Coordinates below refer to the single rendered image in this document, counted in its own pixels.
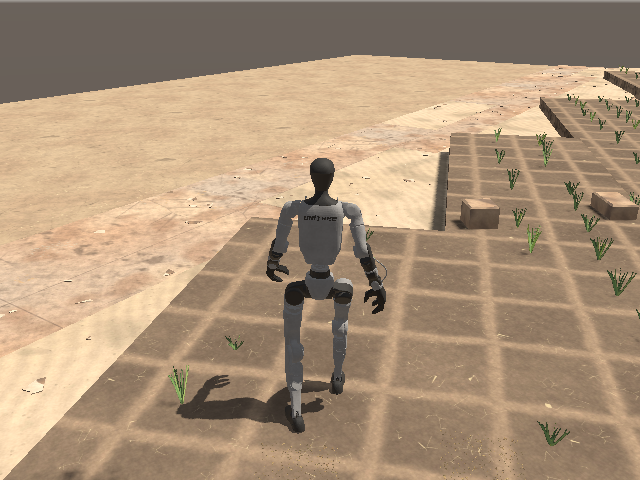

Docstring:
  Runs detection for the left robot upper arm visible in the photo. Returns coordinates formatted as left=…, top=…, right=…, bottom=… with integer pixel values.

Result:
left=272, top=200, right=301, bottom=254

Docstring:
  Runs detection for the humanoid robot torso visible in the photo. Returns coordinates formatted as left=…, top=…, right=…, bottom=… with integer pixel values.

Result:
left=298, top=196, right=345, bottom=300

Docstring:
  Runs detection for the left robot forearm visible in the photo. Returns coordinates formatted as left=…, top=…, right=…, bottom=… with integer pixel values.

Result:
left=267, top=238, right=283, bottom=269

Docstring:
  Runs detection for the right robot forearm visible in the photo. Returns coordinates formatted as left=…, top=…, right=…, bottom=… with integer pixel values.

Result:
left=360, top=243, right=383, bottom=291

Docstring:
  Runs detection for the left robot hand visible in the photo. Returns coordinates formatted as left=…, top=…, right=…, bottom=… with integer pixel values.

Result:
left=266, top=264, right=289, bottom=282

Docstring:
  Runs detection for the right robot hand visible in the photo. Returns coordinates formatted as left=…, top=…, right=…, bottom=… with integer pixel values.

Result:
left=364, top=286, right=386, bottom=314

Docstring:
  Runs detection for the right robot thigh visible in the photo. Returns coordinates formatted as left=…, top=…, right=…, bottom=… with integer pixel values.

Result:
left=332, top=278, right=353, bottom=337

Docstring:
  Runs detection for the right robot upper arm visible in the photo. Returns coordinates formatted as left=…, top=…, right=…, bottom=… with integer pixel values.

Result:
left=342, top=202, right=369, bottom=259

